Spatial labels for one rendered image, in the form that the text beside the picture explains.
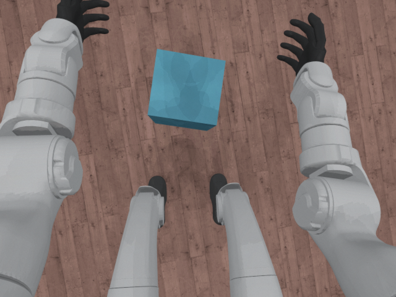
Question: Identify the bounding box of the robot left forearm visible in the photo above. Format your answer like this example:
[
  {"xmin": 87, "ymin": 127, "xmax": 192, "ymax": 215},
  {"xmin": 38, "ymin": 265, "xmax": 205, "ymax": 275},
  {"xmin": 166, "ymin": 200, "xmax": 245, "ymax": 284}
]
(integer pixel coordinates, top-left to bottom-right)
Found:
[{"xmin": 0, "ymin": 18, "xmax": 83, "ymax": 139}]

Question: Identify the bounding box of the carton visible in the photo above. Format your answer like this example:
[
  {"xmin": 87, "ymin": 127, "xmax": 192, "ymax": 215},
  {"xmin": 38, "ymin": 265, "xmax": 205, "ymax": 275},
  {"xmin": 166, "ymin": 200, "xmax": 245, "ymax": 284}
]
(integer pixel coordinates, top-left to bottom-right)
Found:
[{"xmin": 148, "ymin": 49, "xmax": 226, "ymax": 131}]

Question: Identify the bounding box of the robot left upper arm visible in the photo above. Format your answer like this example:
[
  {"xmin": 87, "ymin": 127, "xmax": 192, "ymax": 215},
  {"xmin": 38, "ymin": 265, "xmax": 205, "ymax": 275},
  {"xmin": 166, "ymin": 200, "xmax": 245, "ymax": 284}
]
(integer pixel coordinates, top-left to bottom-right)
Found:
[{"xmin": 0, "ymin": 135, "xmax": 83, "ymax": 297}]

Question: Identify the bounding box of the left robot hand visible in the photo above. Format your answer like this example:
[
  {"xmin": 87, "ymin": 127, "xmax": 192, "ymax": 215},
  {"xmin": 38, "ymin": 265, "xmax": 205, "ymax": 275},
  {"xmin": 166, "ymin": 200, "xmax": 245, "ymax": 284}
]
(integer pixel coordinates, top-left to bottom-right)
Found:
[{"xmin": 56, "ymin": 0, "xmax": 110, "ymax": 43}]

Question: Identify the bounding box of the robot right upper arm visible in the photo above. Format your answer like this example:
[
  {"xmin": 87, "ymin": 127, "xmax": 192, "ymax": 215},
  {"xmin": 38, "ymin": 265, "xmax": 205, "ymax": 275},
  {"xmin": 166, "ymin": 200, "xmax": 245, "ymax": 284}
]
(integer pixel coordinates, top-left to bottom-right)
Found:
[{"xmin": 292, "ymin": 176, "xmax": 396, "ymax": 297}]

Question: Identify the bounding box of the robot right forearm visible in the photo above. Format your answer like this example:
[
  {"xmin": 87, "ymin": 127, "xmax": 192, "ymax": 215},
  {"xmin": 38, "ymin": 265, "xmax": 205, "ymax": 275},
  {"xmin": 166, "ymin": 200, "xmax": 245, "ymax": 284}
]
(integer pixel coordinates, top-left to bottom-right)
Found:
[{"xmin": 290, "ymin": 61, "xmax": 381, "ymax": 222}]

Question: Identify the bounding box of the right robot hand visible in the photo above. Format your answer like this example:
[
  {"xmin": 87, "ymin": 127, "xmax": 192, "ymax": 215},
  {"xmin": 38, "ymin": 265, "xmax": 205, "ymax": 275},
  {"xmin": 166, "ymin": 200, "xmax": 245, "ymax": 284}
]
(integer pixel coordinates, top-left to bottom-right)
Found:
[{"xmin": 277, "ymin": 13, "xmax": 326, "ymax": 76}]

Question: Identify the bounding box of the right robot shin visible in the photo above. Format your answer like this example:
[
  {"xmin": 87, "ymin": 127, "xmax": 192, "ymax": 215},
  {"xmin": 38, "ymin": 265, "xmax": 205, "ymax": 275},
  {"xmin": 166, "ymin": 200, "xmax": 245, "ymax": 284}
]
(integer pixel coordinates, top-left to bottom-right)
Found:
[{"xmin": 218, "ymin": 183, "xmax": 249, "ymax": 199}]

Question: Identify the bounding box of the robot right thigh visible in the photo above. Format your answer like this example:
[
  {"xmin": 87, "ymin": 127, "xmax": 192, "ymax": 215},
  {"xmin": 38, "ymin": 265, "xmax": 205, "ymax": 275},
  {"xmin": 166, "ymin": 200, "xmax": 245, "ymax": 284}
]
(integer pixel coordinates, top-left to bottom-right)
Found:
[{"xmin": 216, "ymin": 189, "xmax": 283, "ymax": 297}]

